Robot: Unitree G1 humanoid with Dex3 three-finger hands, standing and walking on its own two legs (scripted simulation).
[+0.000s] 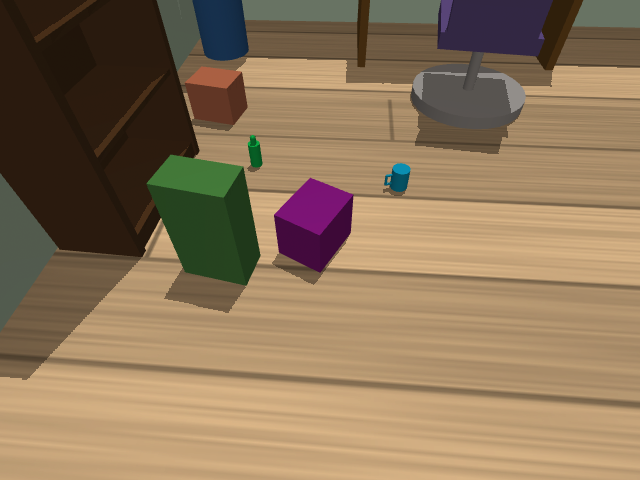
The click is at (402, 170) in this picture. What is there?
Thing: mug
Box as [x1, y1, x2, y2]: [384, 163, 409, 191]
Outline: 398,163 393,166 392,173 385,176 384,184 389,184 392,189 396,191 401,191 406,188 409,167 405,164
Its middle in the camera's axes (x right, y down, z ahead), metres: +0.36 -0.30 +1.86
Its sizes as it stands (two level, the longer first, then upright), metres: 0.116 0.082 0.105
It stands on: the floor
